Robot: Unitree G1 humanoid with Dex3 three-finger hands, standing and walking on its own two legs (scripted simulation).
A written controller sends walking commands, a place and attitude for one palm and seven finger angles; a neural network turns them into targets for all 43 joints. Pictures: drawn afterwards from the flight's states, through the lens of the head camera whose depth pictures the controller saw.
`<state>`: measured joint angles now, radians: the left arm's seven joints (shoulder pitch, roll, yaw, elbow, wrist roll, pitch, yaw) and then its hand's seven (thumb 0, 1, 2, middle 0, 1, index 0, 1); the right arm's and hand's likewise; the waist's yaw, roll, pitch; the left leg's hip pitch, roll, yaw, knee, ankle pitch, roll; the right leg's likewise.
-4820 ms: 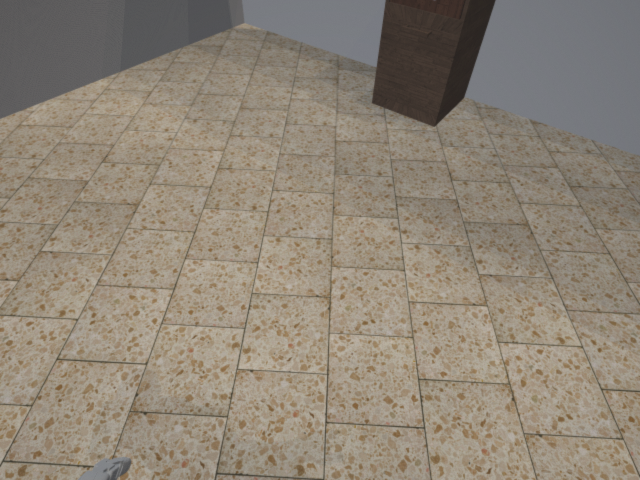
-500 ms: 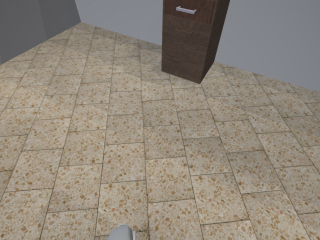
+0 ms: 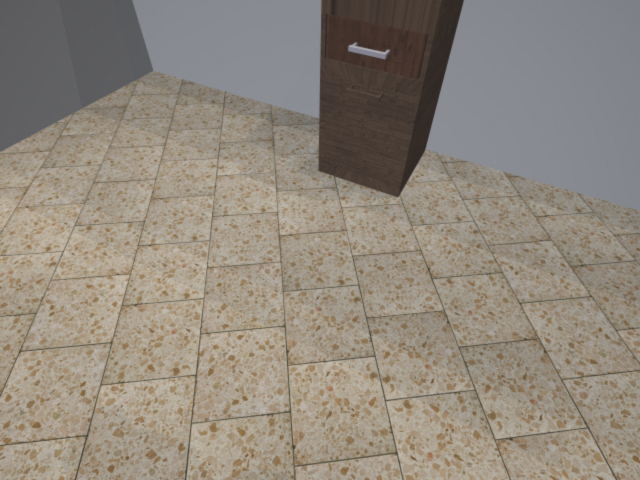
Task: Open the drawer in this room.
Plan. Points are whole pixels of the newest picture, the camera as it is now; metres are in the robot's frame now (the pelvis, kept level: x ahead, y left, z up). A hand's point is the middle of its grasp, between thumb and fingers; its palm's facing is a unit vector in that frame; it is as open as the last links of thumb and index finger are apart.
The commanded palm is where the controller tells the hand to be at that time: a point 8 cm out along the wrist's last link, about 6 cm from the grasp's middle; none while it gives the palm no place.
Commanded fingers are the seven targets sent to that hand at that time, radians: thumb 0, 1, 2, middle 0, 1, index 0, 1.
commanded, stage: turn or walk to find it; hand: left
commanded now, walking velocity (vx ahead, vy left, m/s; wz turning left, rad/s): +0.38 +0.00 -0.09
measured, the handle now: (369, 50) +1.55 -0.09 -0.10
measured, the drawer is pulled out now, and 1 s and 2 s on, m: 0.00 0.00 0.00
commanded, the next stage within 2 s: stand and wait in 0.82 s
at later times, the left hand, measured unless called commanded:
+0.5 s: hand out of the picture +0.11 +0.20 -0.18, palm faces +0.08 -0.98 -0.16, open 7.4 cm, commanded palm none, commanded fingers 0.00 0.90 0.90 -0.20 -0.30 -0.20 -0.30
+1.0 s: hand (251, 423) +0.23 +0.12 -0.15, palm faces +0.06 -0.99 -0.16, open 7.4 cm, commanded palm none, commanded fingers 0.00 0.90 0.90 -0.20 -0.30 -0.20 -0.30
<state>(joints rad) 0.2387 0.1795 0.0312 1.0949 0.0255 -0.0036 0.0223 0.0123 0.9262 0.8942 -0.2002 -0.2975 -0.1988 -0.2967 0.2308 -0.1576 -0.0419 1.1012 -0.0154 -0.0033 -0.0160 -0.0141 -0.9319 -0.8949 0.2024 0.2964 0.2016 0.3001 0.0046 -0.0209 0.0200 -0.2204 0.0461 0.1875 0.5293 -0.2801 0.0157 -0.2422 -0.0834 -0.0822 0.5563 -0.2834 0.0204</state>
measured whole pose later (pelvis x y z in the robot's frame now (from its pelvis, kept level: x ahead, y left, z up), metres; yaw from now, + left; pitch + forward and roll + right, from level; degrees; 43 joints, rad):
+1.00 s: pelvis +0.29 -0.02 +0.01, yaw +0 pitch +0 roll +2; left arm 0.39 0.08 0.01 1.13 0.02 -0.06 0.01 0.00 0.91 0.89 -0.20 -0.30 -0.20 -0.30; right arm 0.18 -0.20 -0.06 1.06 -0.02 -0.01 0.01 0.01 -0.91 -0.90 0.20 0.30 0.20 0.30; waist 0.01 0.02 0.06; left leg -0.56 0.11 0.07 0.98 -0.22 -0.05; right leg -0.07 0.00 -0.13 0.35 -0.28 -0.06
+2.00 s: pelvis +0.43 -0.04 +0.01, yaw +1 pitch -2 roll +0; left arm 0.30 0.12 -0.01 1.14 0.00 0.00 0.04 0.01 0.91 0.89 -0.20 -0.30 -0.20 -0.30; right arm 0.29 -0.12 -0.01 1.17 0.00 0.00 -0.02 0.00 -0.91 -0.90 0.20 0.30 0.20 0.30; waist -0.01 0.00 0.04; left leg -0.18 0.05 0.09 0.43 -0.22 -0.02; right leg -0.09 -0.03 -0.10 0.42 -0.30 0.00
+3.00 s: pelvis +0.44 -0.01 +0.00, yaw +9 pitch -1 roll -1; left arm 0.35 0.17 0.05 1.12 0.03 -0.02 0.02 0.01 0.90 0.89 -0.20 -0.30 -0.20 -0.30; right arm 0.36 -0.13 -0.05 1.11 -0.02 0.03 0.02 0.01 -0.91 -0.90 0.20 0.30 0.20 0.30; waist 0.00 -0.04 0.01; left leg -0.35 0.08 0.11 0.75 -0.43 0.01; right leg -0.09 -0.09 -0.22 0.50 -0.39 0.04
